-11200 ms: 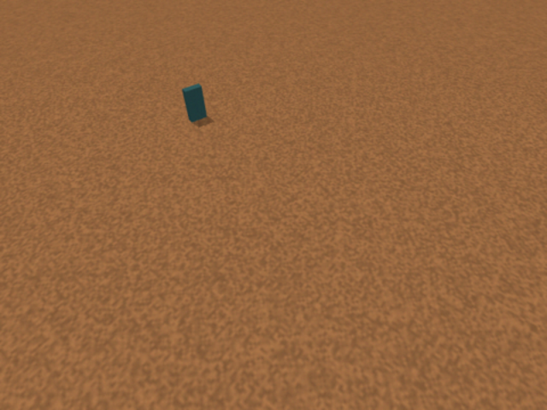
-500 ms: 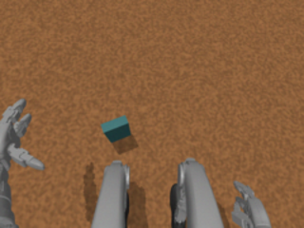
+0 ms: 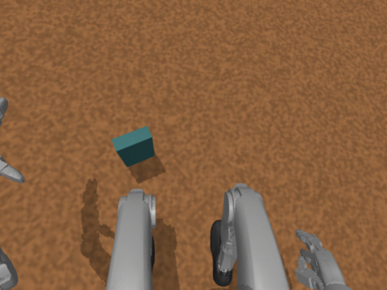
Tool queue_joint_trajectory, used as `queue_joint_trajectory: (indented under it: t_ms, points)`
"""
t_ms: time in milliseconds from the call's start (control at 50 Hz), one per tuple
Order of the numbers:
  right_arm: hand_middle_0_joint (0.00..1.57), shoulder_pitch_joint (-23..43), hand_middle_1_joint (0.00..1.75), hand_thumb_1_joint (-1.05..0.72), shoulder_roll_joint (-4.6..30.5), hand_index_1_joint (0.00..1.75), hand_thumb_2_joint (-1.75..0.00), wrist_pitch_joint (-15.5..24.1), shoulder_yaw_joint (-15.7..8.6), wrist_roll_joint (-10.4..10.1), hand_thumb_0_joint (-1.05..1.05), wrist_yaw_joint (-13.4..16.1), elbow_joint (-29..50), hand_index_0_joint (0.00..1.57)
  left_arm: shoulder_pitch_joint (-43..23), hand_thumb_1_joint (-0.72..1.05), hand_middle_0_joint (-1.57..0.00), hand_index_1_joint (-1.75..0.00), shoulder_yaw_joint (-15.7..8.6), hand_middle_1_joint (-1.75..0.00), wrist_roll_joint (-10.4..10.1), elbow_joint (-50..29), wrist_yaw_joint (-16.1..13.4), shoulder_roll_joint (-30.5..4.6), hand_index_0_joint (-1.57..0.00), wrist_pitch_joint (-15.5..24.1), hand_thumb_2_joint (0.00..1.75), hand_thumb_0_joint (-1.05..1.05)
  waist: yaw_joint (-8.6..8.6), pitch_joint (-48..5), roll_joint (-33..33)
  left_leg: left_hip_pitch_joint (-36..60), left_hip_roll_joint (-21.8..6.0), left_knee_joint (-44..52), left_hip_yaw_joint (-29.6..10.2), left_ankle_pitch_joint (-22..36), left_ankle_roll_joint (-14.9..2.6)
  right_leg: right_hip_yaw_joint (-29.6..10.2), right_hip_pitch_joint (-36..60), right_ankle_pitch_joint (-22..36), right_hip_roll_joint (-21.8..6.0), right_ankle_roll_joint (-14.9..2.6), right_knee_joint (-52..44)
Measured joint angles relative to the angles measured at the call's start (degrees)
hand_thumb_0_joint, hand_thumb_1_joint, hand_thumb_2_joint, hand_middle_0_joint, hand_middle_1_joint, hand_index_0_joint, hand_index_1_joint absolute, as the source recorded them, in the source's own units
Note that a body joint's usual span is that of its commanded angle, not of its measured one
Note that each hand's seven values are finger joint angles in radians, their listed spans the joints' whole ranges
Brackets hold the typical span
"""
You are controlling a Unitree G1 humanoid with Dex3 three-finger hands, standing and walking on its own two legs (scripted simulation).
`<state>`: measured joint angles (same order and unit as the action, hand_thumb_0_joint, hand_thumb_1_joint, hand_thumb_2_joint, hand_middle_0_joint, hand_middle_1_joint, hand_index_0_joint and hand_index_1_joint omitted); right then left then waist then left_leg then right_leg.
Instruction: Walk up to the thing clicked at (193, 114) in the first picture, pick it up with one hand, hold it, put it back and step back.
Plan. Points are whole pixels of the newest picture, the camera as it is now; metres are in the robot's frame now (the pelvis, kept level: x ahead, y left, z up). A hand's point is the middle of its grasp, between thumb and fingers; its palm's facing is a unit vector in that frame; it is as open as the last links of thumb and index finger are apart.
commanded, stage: go down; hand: left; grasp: from the side
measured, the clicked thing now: (136, 148) +0.47 +0.16 -0.35
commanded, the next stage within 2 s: approach in 0.68 s
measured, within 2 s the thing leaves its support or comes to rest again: neither
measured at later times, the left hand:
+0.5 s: hand (12, 128) +0.41 +0.35 -0.05, palm faces +0.02 -1.00 -0.09, open 17.5 cm
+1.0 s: hand (21, 127) +0.43 +0.35 -0.08, palm faces +0.00 -1.00 -0.05, open 17.3 cm
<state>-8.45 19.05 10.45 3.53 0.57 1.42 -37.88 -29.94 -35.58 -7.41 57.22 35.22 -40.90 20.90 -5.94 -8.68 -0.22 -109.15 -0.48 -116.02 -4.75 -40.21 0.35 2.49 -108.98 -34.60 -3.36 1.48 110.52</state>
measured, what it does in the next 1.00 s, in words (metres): lowers itself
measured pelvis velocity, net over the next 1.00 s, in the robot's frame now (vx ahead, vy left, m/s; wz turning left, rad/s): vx -0.01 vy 0.00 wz -0.02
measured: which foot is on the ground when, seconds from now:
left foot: down 0.00-1.00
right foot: down 0.00-1.00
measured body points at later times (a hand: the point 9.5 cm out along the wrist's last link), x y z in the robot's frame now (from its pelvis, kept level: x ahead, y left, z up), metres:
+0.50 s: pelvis -0.01 +0.00 -0.04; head +0.19 +0.05 +0.36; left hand +0.41 +0.40 -0.04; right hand +0.11 -0.28 -0.14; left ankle +0.07 +0.12 -0.42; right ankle +0.11 -0.14 -0.42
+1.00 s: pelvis -0.01 +0.00 -0.07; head +0.21 +0.07 +0.32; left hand +0.42 +0.41 -0.07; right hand +0.11 -0.28 -0.16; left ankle +0.07 +0.12 -0.42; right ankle +0.11 -0.14 -0.42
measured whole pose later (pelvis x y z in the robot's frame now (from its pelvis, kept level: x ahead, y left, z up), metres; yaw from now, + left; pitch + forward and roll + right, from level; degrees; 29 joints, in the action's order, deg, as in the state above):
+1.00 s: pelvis -0.01 +0.00 -0.07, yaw -1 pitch +32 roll -7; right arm -7.8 21.2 10.9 7.3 2.1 0.3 -37.9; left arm -40.2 -39.5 -10.6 67.2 42.5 -49.6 26.6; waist -9.4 -4.8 -1.1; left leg -120.5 0.4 -128.6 -5.8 -40.7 -0.2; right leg 2.5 -119.4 -34.8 -3.5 2.1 121.8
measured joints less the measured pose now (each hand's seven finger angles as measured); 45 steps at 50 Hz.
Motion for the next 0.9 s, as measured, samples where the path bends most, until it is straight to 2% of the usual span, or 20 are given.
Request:
queue_joint_trajectory:
  t_ms: [240, 340, 580, 840, 900]
  points:
    - [0.20, -0.10, 0.30, -0.90, 0.19, 0.30, -0.90, -0.31, 1.21, 0.25, 0.01, -0.22, -0.19, 0.20, -3.70, -0.56, -0.08, -0.07, -1.79, -0.07, 0.38, 2.32, 1.88, -2.49, -0.08, -0.33, 0.03, -0.02, -1.16, 0.88, 0.49, -4.02, 0.28, -4.48, -0.18, -0.20, -0.20, -0.19, -3.83, -0.03, -0.07, 0.18, 4.12]
    - [0.20, -0.46, 0.30, -0.90, 0.37, 0.30, -0.90, -0.52, 1.57, 0.46, 0.01, -0.28, -0.46, 0.20, -4.90, -0.56, -0.08, -0.07, -2.88, -0.07, -0.16, 2.94, 2.68, -3.67, -0.08, -0.10, 0.03, -0.02, -1.34, 1.19, 0.19, -5.35, 0.33, -5.74, -0.25, -0.16, -0.16, -0.24, -5.23, 0.02, -0.06, 0.24, 5.42]
    - [0.20, -0.72, 0.30, -0.90, 1.01, 0.30, -0.90, -0.62, 1.76, 0.59, 0.01, -0.23, -0.53, 0.20, -7.01, -0.57, -0.08, -0.08, -3.04, -0.08, 0.40, 4.11, 4.07, -5.64, -0.08, -0.54, 0.03, -0.02, -1.84, 1.55, -0.06, -7.56, 0.56, -8.07, -0.60, 0.08, -0.15, -0.10, -7.17, 0.29, -0.13, 0.20, 7.46]
    - [0.20, -0.70, 0.30, -0.90, 1.33, 0.30, -0.90, -0.56, 2.26, 0.59, 0.00, -0.27, -0.29, 0.20, -8.22, -0.56, -0.09, -0.09, -4.09, -0.10, -0.15, 5.07, 5.41, -7.56, -0.09, -0.21, 0.04, -0.02, -2.35, 2.08, -0.04, -9.17, 0.76, -9.52, -0.63, -0.32, -0.45, -0.18, -8.49, -0.11, -0.24, 0.47, 8.64]
    - [0.20, -0.51, 0.30, -0.89, 1.48, 0.30, -0.89, -0.36, 2.66, 0.75, 0.00, -0.45, -0.38, 0.20, -8.76, -0.55, -0.09, -0.10, -4.29, -0.10, -1.05, 6.42, 6.08, -8.03, -0.09, 0.90, 0.03, -0.02, -2.62, 2.24, -0.16, -9.69, 0.89, -10.13, -0.63, -0.44, -0.51, -0.23, -8.96, -0.30, -0.33, 0.55, 9.27]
